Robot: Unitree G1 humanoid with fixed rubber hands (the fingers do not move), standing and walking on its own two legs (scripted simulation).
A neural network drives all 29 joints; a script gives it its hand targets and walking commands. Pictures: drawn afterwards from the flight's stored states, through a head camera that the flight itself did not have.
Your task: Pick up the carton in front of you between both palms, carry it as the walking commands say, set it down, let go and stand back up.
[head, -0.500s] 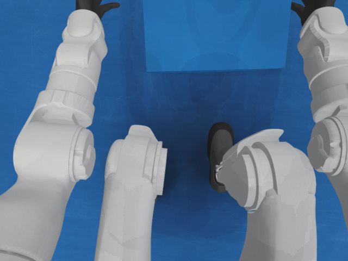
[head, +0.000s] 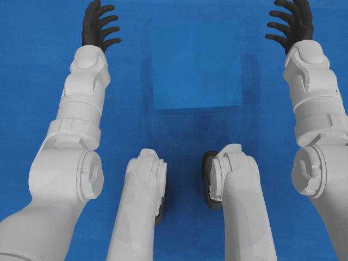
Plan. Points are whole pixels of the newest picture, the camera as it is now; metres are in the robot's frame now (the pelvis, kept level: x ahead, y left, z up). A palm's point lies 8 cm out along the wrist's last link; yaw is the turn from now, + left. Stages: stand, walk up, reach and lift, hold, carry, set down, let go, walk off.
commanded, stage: set down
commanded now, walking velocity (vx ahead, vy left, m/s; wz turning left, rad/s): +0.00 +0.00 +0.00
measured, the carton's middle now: (193, 77) +0.51 -0.05 -0.33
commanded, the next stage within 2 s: let go in 0.56 s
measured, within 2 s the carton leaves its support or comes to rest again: neither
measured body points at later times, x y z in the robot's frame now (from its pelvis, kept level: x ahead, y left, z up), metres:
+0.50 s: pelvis +0.03 -0.01 +0.14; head +0.32 -0.03 +0.48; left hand +0.54 +0.16 +0.04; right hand +0.52 -0.24 +0.03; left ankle +0.08 +0.10 -0.42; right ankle +0.13 -0.11 -0.42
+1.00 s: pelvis +0.08 -0.01 +0.27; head +0.29 -0.03 +0.66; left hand +0.44 +0.19 +0.15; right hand +0.41 -0.26 +0.15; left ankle +0.08 +0.10 -0.42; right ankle +0.13 -0.11 -0.42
